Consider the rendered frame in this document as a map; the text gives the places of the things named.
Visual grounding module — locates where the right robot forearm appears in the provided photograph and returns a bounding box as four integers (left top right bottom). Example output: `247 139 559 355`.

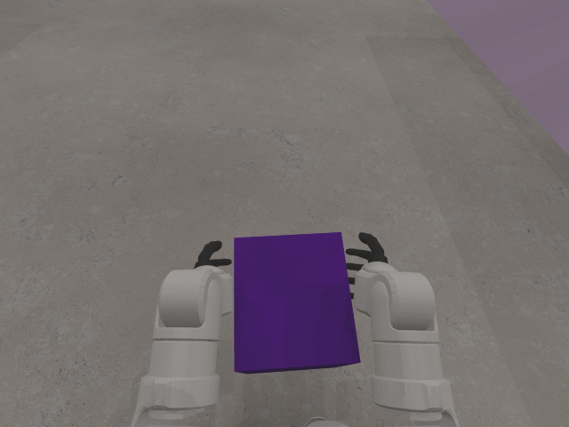
353 262 460 427

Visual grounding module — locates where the left robot forearm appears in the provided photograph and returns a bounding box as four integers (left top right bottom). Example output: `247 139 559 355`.
131 265 234 427

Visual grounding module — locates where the carton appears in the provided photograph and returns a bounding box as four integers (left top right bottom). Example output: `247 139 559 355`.
234 232 361 374

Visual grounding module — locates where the robot left hand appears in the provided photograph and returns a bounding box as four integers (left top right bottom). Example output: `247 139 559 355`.
194 241 232 276

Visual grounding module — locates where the robot right hand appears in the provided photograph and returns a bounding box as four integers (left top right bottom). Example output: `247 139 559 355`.
346 232 388 299

